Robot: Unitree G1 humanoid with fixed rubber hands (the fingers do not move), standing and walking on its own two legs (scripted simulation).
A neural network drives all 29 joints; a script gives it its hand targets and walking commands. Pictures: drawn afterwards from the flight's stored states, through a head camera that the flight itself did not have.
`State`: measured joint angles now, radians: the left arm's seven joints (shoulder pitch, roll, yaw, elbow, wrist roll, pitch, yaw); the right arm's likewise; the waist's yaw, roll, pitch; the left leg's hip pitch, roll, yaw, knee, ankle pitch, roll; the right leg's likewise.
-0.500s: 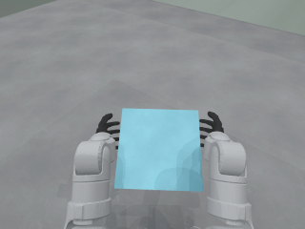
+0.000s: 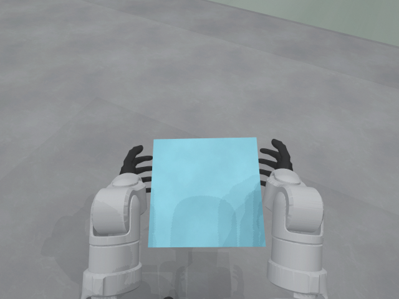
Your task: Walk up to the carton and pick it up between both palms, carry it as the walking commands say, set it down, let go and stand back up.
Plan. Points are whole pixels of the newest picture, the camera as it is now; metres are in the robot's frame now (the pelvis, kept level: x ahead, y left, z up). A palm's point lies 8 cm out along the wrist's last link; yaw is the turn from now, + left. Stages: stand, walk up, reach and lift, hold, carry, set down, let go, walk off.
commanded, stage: carry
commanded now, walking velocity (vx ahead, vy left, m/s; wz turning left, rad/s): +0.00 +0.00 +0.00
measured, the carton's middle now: (205, 195) +0.34 -0.01 -0.01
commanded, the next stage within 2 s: none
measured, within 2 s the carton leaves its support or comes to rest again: neither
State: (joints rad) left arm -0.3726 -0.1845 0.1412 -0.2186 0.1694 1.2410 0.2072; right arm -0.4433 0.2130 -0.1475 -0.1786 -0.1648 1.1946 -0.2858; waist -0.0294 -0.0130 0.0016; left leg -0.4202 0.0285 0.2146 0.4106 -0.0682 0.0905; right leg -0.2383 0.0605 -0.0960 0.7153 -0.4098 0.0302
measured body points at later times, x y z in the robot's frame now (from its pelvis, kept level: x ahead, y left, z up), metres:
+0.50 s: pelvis +0.09 -0.04 +0.00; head +0.10 -0.05 +0.45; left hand +0.39 +0.10 +0.08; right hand +0.41 -0.17 +0.09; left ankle +0.09 +0.08 -0.73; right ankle +0.01 -0.11 -0.73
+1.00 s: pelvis +0.05 -0.05 -0.01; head +0.09 -0.06 +0.44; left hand +0.37 +0.07 +0.05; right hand +0.37 -0.21 +0.05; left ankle +0.09 +0.08 -0.74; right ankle +0.10 -0.15 -0.73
